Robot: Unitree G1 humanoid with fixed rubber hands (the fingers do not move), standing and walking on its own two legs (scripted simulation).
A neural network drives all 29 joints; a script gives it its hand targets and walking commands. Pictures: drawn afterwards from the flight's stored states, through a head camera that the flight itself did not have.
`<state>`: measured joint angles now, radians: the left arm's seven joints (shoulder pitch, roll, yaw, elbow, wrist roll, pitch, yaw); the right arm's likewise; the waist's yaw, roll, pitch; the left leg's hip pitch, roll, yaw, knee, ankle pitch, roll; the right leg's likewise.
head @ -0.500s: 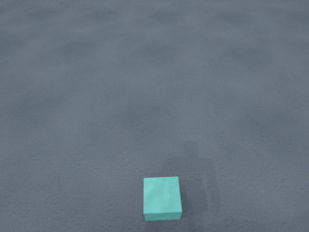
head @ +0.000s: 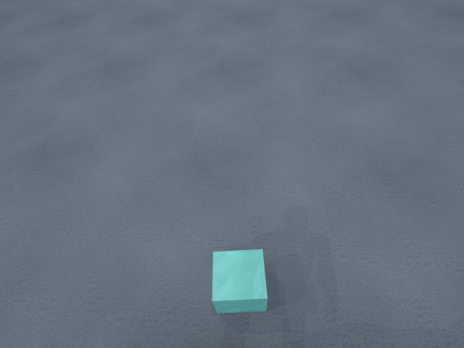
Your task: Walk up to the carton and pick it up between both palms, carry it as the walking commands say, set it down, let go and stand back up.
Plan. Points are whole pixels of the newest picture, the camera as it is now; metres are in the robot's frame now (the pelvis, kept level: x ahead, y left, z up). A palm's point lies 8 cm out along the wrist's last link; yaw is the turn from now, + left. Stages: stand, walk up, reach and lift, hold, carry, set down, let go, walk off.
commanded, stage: walk up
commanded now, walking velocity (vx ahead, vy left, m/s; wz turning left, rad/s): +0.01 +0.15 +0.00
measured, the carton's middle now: (239, 281) +0.45 +0.05 -0.69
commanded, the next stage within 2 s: stand in 1.48 s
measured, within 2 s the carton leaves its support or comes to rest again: neither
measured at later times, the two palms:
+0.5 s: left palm out of the picture -0.03 +0.34 -0.16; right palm out of the picture -0.06 -0.12 -0.13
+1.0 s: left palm out of the picture +0.03 +0.27 -0.15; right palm out of the picture -0.01 -0.15 -0.16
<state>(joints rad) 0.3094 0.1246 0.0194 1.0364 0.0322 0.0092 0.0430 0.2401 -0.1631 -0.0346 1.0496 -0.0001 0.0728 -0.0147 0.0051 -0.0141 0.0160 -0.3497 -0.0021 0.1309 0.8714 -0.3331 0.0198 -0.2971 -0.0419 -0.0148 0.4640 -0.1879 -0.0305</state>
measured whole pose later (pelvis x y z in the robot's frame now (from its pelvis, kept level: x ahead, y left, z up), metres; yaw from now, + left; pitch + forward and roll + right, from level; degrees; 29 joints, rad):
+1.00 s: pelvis +0.03 +0.05 -0.01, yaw +0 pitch +2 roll +1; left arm 0.28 0.13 0.03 1.04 0.02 0.01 0.04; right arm 0.37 -0.09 -0.03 1.10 0.00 -0.02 -0.05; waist 0.00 0.00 0.01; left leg -0.16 -0.01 0.08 0.46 -0.33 0.04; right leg -0.32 -0.04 -0.01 0.50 -0.20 0.02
